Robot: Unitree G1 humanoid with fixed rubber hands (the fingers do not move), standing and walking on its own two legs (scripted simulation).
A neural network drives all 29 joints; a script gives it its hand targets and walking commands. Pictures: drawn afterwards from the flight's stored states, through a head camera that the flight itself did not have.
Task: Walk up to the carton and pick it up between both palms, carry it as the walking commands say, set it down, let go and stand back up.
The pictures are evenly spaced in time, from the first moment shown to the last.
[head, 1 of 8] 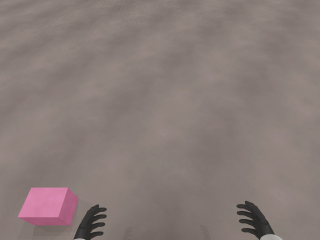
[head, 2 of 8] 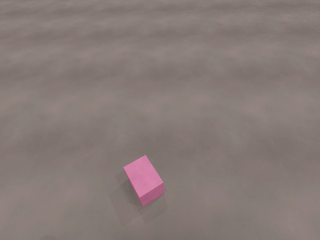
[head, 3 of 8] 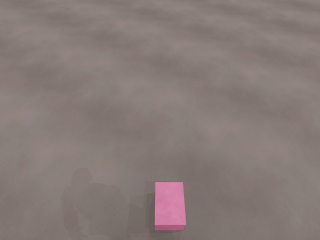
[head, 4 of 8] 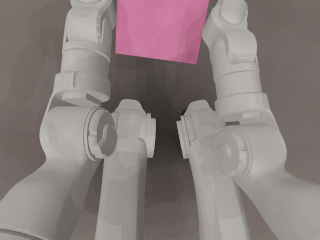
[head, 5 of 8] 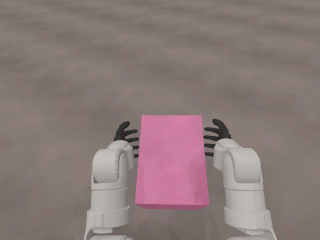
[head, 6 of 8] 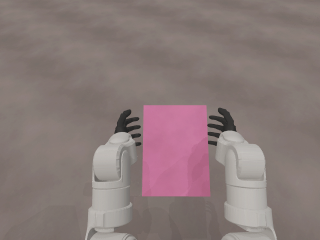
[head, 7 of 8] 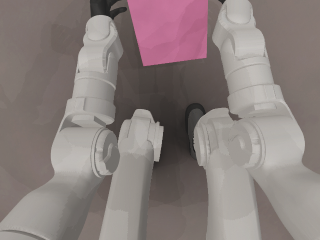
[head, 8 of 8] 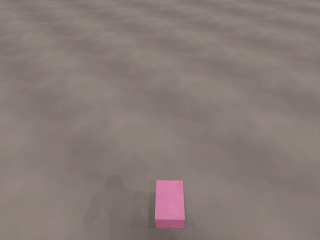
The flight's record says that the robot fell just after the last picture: no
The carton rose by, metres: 0.70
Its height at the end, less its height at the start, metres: +0.00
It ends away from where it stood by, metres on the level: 1.70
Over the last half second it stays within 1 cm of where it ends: yes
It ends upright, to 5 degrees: yes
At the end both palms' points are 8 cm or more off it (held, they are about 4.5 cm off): yes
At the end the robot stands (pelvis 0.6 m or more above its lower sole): yes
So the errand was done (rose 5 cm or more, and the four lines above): yes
